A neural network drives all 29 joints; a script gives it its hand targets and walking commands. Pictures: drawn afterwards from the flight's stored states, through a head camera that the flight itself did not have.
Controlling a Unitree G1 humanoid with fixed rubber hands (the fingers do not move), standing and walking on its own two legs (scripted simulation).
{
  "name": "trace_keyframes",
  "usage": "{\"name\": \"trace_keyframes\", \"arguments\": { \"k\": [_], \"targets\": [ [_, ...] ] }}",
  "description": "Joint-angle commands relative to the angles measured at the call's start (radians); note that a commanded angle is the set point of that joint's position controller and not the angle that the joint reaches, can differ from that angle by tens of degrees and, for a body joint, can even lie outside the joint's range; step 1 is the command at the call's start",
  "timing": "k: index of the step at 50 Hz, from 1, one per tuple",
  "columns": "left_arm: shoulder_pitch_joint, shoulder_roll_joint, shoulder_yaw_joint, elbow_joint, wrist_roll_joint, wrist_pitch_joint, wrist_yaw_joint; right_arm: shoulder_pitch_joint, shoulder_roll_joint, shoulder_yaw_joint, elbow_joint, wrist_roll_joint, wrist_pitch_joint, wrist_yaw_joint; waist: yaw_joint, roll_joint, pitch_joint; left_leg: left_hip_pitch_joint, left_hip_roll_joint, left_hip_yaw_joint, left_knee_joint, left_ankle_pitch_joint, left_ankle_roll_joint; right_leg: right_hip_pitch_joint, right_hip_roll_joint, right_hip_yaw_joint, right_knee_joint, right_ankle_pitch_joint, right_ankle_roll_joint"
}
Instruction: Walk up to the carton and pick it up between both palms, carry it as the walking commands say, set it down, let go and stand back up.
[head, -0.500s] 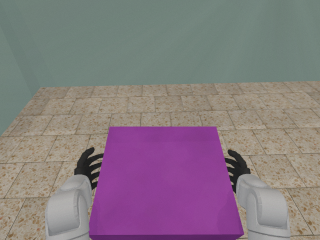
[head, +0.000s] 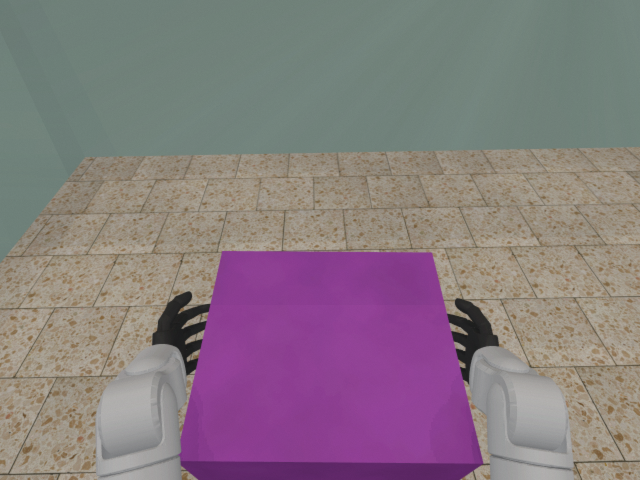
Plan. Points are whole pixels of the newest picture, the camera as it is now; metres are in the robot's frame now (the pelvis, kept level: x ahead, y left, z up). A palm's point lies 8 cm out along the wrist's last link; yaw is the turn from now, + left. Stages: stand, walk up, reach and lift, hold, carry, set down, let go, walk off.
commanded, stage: carry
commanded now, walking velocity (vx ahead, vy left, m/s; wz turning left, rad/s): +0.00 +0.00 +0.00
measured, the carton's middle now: (325, 380) +0.27 +0.00 +0.00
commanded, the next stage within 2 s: hold in 1.00 s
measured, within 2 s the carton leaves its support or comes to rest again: neither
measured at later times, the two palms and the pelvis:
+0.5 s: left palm (190, 346) +0.28 +0.16 +0.07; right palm (482, 348) +0.27 -0.19 +0.05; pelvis +0.02 -0.02 +0.00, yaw +0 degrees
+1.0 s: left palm (198, 343) +0.28 +0.15 +0.06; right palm (485, 348) +0.28 -0.20 +0.05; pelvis +0.02 -0.02 +0.00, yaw +0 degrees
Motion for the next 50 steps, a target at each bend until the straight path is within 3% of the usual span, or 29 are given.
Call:
{"name": "trace_keyframes", "arguments": {
  "k": [1,4,7,12,13,15,19,22,26,30,32,34,35,38,41,42,44,49,50],
  "targets": [
    [-0.415,-0.771,-0.745,-0.030,-0.359,0.001,-0.198,-0.548,0.837,0.724,-0.139,0.360,-0.043,0.236,0.003,-0.015,-0.210,0.108,0.136,-0.140,-0.064,0.049,-0.003,0.048,-0.108,0.115,-0.097,0.042,-0.021],
    [-0.425,-0.770,-0.737,-0.015,-0.348,-0.025,-0.195,-0.549,0.829,0.714,-0.120,0.345,-0.067,0.235,0.003,-0.052,-0.196,0.114,0.137,-0.137,-0.055,0.044,-0.002,0.025,-0.102,0.109,-0.108,0.033,-0.023],
    [-0.427,-0.771,-0.741,-0.014,-0.346,-0.044,-0.197,-0.546,0.832,0.710,-0.115,0.339,-0.085,0.235,0.001,-0.021,-0.214,0.136,0.142,-0.142,-0.059,0.059,-0.003,0.024,-0.098,0.100,-0.095,0.040,-0.027],
    [-0.411,-0.768,-0.730,-0.001,-0.339,-0.069,-0.193,-0.556,0.826,0.714,-0.128,0.337,-0.116,0.230,0.005,-0.022,-0.227,0.135,0.141,-0.117,-0.030,0.112,-0.008,0.052,-0.106,0.104,-0.086,0.123,-0.033],
    [-0.410,-0.746,-0.701,0.032,-0.317,-0.077,-0.192,-0.540,0.815,0.688,-0.078,0.311,-0.121,0.229,0.004,-0.025,-0.216,0.127,0.139,-0.123,-0.028,0.107,-0.007,0.042,-0.107,0.100,-0.084,0.113,-0.038],
    [-0.402,-0.760,-0.734,-0.004,-0.338,-0.084,-0.195,-0.542,0.813,0.712,-0.128,0.330,-0.128,0.226,0.004,-0.033,-0.245,0.150,0.143,-0.118,-0.024,0.134,-0.009,0.065,-0.112,0.105,-0.082,0.156,-0.036],
    [-0.406,-0.736,-0.701,0.038,-0.315,-0.105,-0.192,-0.526,0.795,0.682,-0.074,0.295,-0.145,0.224,0.003,-0.048,-0.220,0.138,0.146,-0.122,-0.023,0.121,-0.008,0.043,-0.106,0.091,-0.080,0.140,-0.039],
    [-0.401,-0.731,-0.729,-0.010,-0.324,-0.109,-0.188,-0.509,0.814,0.706,-0.100,0.311,-0.151,0.223,0.004,-0.017,-0.252,0.156,0.139,-0.115,-0.019,0.143,-0.009,0.064,-0.097,0.092,-0.080,0.141,-0.038],
    [-0.403,-0.718,-0.702,0.026,-0.308,-0.131,-0.187,-0.521,0.789,0.683,-0.071,0.293,-0.170,0.224,0.004,-0.049,-0.224,0.144,0.143,-0.110,-0.013,0.149,-0.011,0.055,-0.110,0.091,-0.071,0.176,-0.042],
    [-0.404,-0.724,-0.696,0.054,-0.292,-0.149,-0.187,-0.522,0.779,0.668,-0.046,0.280,-0.189,0.225,0.007,-0.020,-0.236,0.157,0.145,-0.108,-0.011,0.164,-0.010,0.063,-0.106,0.093,-0.073,0.172,-0.041],
    [-0.398,-0.714,-0.713,0.013,-0.316,-0.151,-0.187,-0.523,0.792,0.700,-0.088,0.304,-0.190,0.222,0.005,-0.053,-0.234,0.151,0.141,-0.108,-0.006,0.151,-0.008,0.070,-0.105,0.094,-0.072,0.183,-0.040],
    [-0.407,-0.702,-0.696,0.018,-0.305,-0.155,-0.181,-0.508,0.777,0.675,-0.070,0.286,-0.196,0.217,0.005,-0.035,-0.242,0.168,0.142,-0.107,-0.013,0.140,-0.010,0.059,-0.104,0.094,-0.074,0.160,-0.046],
    [-0.391,-0.689,-0.668,0.074,-0.274,-0.162,-0.181,-0.513,0.751,0.645,-0.029,0.262,-0.206,0.218,0.007,-0.013,-0.226,0.160,0.145,-0.108,-0.019,0.136,-0.011,0.048,-0.102,0.086,-0.074,0.132,-0.042],
    [-0.403,-0.711,-0.680,0.067,-0.288,-0.177,-0.186,-0.518,0.765,0.665,-0.040,0.271,-0.220,0.220,0.005,-0.046,-0.229,0.158,0.142,-0.101,-0.013,0.156,-0.016,0.059,-0.106,0.084,-0.077,0.160,-0.044],
    [-0.406,-0.702,-0.686,0.051,-0.294,-0.180,-0.180,-0.537,0.762,0.667,-0.055,0.283,-0.223,0.216,0.006,-0.030,-0.225,0.153,0.142,-0.102,-0.015,0.128,-0.015,0.059,-0.103,0.089,-0.082,0.131,-0.043],
    [-0.393,-0.686,-0.646,0.112,-0.263,-0.187,-0.180,-0.531,0.744,0.633,-0.009,0.255,-0.228,0.217,0.005,-0.046,-0.214,0.151,0.146,-0.105,-0.016,0.130,-0.016,0.050,-0.101,0.083,-0.076,0.121,-0.041],
    [-0.390,-0.688,-0.659,0.093,-0.256,-0.202,-0.180,-0.496,0.748,0.638,0.000,0.245,-0.245,0.219,0.006,-0.016,-0.240,0.174,0.149,-0.106,-0.015,0.154,-0.014,0.066,-0.101,0.087,-0.075,0.152,-0.043],
    [-0.434,-0.706,-0.677,0.065,-0.277,-0.215,-0.180,-0.559,0.758,0.662,-0.044,0.270,-0.261,0.218,0.002,-0.031,-0.198,0.140,0.139,-0.101,-0.026,0.094,-0.020,0.059,-0.114,0.092,-0.102,0.099,-0.046],
    [-0.403,-0.687,-0.648,0.114,-0.258,-0.215,-0.177,-0.535,0.740,0.633,0.000,0.254,-0.258,0.216,0.002,-0.032,-0.207,0.160,0.146,-0.107,-0.029,0.092,-0.019,0.050,-0.102,0.092,-0.093,0.091,-0.043]
  ]
}}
